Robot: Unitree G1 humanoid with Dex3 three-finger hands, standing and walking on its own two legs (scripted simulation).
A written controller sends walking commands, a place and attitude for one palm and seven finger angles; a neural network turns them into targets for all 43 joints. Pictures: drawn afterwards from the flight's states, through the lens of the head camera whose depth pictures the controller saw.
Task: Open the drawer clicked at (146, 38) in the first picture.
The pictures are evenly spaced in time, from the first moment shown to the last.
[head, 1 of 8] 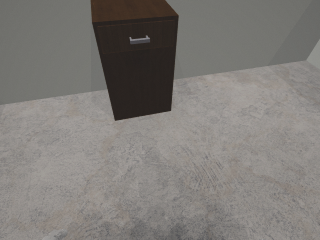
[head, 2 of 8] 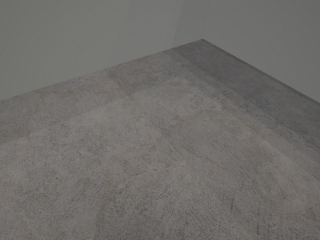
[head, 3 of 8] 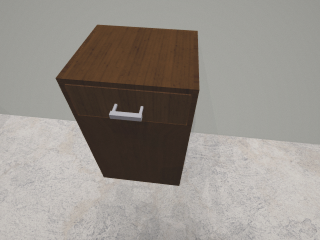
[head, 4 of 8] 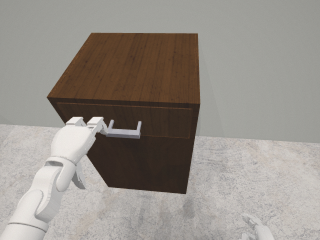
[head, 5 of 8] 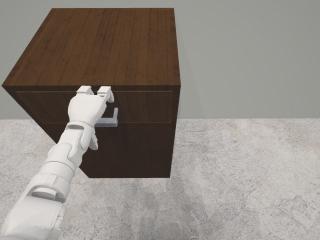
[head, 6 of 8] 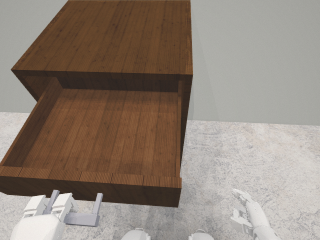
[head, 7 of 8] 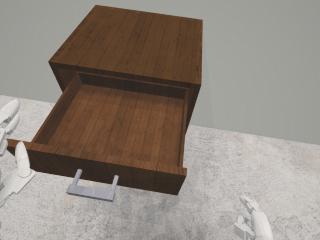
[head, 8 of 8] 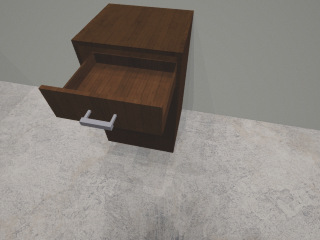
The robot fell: no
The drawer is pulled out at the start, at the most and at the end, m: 0.00 0.30 0.30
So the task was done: yes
